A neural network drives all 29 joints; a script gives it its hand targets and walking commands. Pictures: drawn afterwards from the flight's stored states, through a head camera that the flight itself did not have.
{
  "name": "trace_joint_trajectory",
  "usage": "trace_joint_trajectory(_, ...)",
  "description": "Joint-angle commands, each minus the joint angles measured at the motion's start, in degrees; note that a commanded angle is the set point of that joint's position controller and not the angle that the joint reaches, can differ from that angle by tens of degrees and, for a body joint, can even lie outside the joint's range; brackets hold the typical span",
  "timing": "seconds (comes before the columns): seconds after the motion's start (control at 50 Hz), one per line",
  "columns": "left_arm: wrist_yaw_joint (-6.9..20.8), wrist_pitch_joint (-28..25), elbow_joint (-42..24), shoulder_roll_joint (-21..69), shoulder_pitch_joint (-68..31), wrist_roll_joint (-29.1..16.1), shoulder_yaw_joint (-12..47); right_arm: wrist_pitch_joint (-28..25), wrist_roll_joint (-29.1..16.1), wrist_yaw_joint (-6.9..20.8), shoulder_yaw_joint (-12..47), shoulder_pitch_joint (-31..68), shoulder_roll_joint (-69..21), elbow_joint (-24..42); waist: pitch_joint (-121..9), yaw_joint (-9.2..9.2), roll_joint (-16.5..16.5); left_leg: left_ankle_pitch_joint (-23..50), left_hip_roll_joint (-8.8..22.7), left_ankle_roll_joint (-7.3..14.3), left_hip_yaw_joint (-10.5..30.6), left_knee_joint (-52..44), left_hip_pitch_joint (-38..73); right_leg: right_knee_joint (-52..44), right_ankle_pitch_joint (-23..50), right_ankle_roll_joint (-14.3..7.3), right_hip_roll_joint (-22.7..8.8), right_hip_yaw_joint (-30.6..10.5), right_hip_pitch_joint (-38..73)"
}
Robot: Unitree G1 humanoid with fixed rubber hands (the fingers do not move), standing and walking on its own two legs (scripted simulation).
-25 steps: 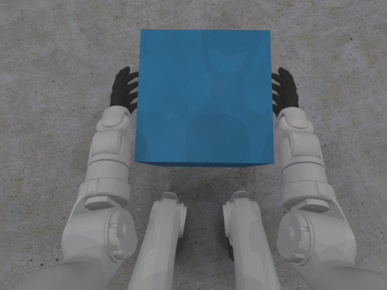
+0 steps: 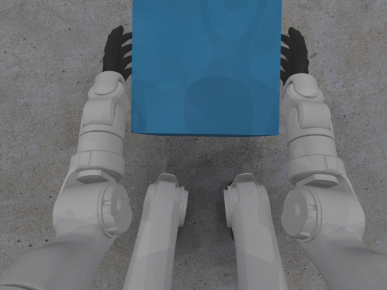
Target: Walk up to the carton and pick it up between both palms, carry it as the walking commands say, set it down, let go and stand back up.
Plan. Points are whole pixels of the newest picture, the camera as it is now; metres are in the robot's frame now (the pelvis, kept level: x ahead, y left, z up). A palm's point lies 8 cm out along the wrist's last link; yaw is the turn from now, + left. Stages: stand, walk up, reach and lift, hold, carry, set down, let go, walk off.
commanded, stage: set down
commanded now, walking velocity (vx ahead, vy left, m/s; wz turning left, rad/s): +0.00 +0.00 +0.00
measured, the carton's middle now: (203, 79) +0.51 +0.00 -0.18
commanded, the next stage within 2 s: none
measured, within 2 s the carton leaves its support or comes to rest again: rests again in 1.52 s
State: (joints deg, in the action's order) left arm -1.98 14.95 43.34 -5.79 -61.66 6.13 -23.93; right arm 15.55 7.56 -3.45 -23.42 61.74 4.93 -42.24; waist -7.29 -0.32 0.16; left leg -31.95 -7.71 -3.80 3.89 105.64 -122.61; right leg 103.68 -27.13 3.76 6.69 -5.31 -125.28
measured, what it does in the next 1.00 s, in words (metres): lowers itself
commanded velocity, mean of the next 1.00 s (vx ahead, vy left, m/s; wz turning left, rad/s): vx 0.00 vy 0.00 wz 0.00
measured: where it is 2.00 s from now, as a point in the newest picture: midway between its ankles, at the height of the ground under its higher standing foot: (201, 226)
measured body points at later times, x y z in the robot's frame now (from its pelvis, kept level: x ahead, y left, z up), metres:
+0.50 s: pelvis -0.01 +0.00 -0.06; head +0.34 +0.00 +0.23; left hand +0.54 +0.16 -0.20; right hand +0.53 -0.17 -0.20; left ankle +0.09 +0.12 -0.43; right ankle +0.11 -0.13 -0.43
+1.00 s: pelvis +0.00 +0.00 -0.08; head +0.34 +0.00 +0.20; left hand +0.54 +0.16 -0.24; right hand +0.53 -0.17 -0.24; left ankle +0.09 +0.12 -0.43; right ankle +0.11 -0.13 -0.43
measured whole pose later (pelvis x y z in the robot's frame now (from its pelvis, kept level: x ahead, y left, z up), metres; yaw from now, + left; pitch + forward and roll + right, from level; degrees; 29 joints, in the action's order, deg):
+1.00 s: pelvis +0.00 +0.00 -0.08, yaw +0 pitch +42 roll +0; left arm -5.7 11.2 53.9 -12.2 -74.3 -0.1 -16.5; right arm 10.5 -1.1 -6.1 -18.0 73.0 12.2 -53.3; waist 9.0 0.7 0.1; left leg -35.2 -8.4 -3.7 2.8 123.3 -130.1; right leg 121.2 -31.2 4.2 5.7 -3.6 -131.9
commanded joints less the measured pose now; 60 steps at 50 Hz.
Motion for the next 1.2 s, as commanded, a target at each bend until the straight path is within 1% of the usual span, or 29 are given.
trace_joint_trajectory(0.0, 12.48, -0.94, -1.74, 53.1, -35.79, -6.43, 27.64, -1.3, -6.37, 10.86, 27.48, 35.69, -53.31, 1.37, -60.89, -0.28, -1.56, 14.82, -1.7, 1.24, -8.8, -8.88, 24.63, -5.24, 14.86, -1.59, 2.11, 9.58, 40.69)
trace_joint_trajectory(0.28, 11.75, -1.97, -0.93, 50.17, -41.19, -8.63, 28.88, -2.56, -9.69, 11.08, 28.62, 41.08, -49.65, 0.6, -60.36, 0.34, -0.61, 16.41, -1.15, 1.17, -8.82, -2.32, 23.42, 1.88, 15.6, -1.47, 1.37, 10.36, 35.77)
trace_joint_trajectory(0.5, 11.37, -2.86, 1.11, 47.21, -45.09, -9.89, 28.54, -3.71, -11.7, 11.22, 28.2, 44.72, -46.1, -1.75, -56.22, 0.68, -0.06, 16.16, -0.67, 1.26, -8.71, 2.62, 21.41, 6.92, 14.99, -1.64, 0.67, 10.42, 31.77)
trace_joint_trajectory(0.52, 11.39, -2.89, 1.37, 46.73, -45.7, -10.04, 28.44, -3.81, -11.89, 11.29, 28.05, 45.54, -45.65, -1.63, -55.47, 0.94, -0.03, 15.54, -0.59, 1.35, -8.56, 2.94, 21.37, 7.24, 14.31, -1.66, 0.6, 10.41, 30.95)
trace_joint_trajectory(0.54, 11.34, -2.97, 1.43, 46.55, -46.19, -10.05, 28.57, -3.95, -12.19, 11.37, 27.97, 46.18, -45.38, -1.42, -54.78, 1.01, 0.55, 15.58, -0.5, 1.37, -8.53, 3.31, 21.42, 7.53, 14.24, -1.73, 0.55, 10.29, 30.34)
trace_joint_trajectory(0.58, 11.14, -3.17, 1.05, 47.11, -46.87, -10.38, 29.22, -4.34, -13.01, 11.55, 28.16, 47.24, -45.08, -0.91, -54.3, 0.59, 1.81, 16.34, -0.53, 1.33, -8.48, 3.98, 21.5, 8.33, 14.81, -1.95, 0.56, 10.06, 29.81)
trace_joint_trajectory(0.66, 10.83, -4.1, -0.1, 47.82, -46.96, -12.0, 30.82, -5.03, -13.64, 11.43, 28.88, 46.34, -45.2, -1.5, -54.2, 1.69, 1.5, 19.28, -0.69, 1.23, -8.07, 5.38, 22.01, 9.76, 18.2, -2.14, 0.6, 10.07, 31.02)
trace_joint_trajectory(0.7, 10.7, -4.39, 0.0, 47.73, -46.66, -12.3, 31.23, -5.31, -13.88, 11.39, 28.97, 45.75, -45.28, -1.79, -54.0, 1.84, 1.7, 20.18, -0.72, 1.2, -7.97, 5.81, 22.48, 10.23, 18.97, -2.19, 0.63, 10.06, 31.07)
trace_joint_trajectory(0.78, 10.53, -4.75, 1.16, 47.28, -45.83, -11.94, 30.71, -5.57, -13.84, 11.55, 28.83, 45.29, -45.26, -2.48, -52.29, 1.47, 1.51, 20.28, -0.8, 1.34, -7.93, 6.32, 22.25, 10.71, 18.62, -2.2, 0.58, 10.02, 30.18)
trace_joint_trajectory(0.88, 10.58, -5.02, 2.85, 46.49, -45.61, -11.13, 29.34, -5.8, -13.35, 11.74, 27.94, 45.67, -44.6, -3.38, -49.39, 1.16, 1.12, 18.73, -0.73, 1.59, -7.86, 6.65, 20.86, 10.89, 16.91, -2.32, 0.49, 9.87, 28.62)
trace_joint_trajectory(1.04, 10.89, -5.58, 4.34, 44.97, -47.04, -10.62, 28.07, -6.33, -12.48, 11.76, 26.29, 46.87, -43.06, -4.85, -45.31, 1.48, 1.14, 15.93, -0.39, 1.86, -7.67, 7.07, 18.51, 11.11, 14.54, -2.63, 0.3, 9.48, 26.87)
trace_joint_trajectory(1.18, 11.09, -6.11, 5.14, 44.18, -47.44, -10.54, 27.72, -6.81, -12.21, 11.89, 25.68, 47.27, -42.44, -5.7, -43.06, 1.55, 1.22, 15.43, -0.18, 2.05, -7.53, 7.64, 17.39, 11.67, 14.34, -2.85, 0.22, 9.21, 26.17)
